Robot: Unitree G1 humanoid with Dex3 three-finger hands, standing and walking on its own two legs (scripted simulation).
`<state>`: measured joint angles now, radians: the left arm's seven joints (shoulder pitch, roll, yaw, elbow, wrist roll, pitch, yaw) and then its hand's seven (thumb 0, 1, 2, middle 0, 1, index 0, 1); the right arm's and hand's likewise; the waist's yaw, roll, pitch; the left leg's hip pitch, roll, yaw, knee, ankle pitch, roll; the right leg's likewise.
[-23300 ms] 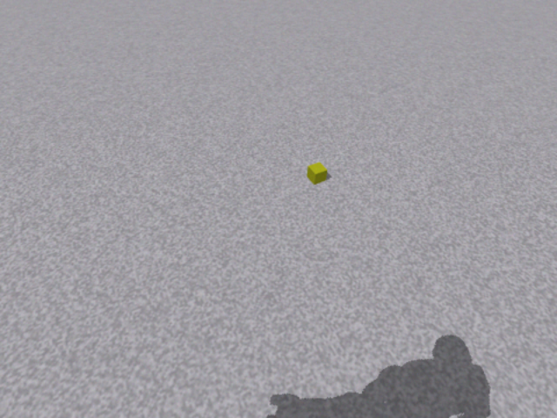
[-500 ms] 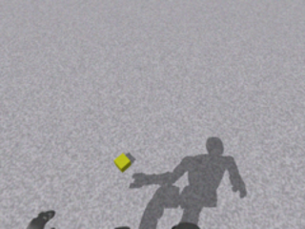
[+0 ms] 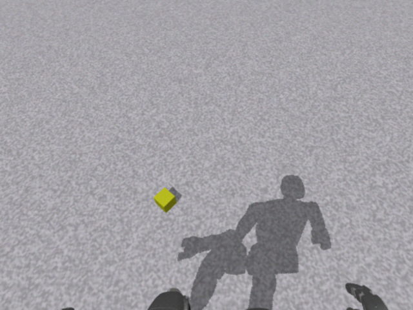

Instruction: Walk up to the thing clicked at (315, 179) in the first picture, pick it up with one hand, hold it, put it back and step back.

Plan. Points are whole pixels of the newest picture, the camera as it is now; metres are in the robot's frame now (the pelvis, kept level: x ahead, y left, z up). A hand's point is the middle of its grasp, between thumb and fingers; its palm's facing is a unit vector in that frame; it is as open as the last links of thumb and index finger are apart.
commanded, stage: walk up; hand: left
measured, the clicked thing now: (165, 200) +0.65 +0.23 -0.72
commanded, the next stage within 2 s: stand in 1.84 s
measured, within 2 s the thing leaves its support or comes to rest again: neither
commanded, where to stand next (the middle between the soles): +0.29 -0.02 m, yaw +0 degrees
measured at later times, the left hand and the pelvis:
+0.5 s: hand out of the picture -0.05 +0.26 -0.14, palm faces +0.08 -0.94 -0.33, open 7.3 cm; pelvis -0.14 -0.01 +0.01, yaw +4 degrees
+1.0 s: hand out of the picture -0.15 +0.27 -0.13, palm faces +0.07 -0.91 -0.40, open 7.4 cm; pelvis -0.18 -0.02 +0.01, yaw +2 degrees
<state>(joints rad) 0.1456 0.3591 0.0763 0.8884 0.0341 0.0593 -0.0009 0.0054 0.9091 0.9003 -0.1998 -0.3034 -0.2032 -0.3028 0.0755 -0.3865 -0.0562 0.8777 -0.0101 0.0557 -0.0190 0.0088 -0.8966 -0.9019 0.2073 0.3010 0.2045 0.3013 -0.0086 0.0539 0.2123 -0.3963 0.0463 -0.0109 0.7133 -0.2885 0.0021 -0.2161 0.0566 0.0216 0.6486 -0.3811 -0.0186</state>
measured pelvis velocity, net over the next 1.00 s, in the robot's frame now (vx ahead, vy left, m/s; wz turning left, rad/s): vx -0.18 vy -0.02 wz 0.04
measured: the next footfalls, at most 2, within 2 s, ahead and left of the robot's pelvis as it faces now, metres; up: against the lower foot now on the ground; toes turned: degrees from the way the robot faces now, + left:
left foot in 0.32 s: -0.08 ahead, +0.11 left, +0.00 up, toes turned +3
right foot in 0.66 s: -0.17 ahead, -0.17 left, +0.00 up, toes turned +3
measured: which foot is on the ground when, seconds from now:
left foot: up 0.00-0.30, down 0.32-0.70, up 0.72-0.92, down 0.94-1.00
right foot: down 0.00-0.34, up 0.36-0.64, down 0.66-0.98, up 1.00-1.00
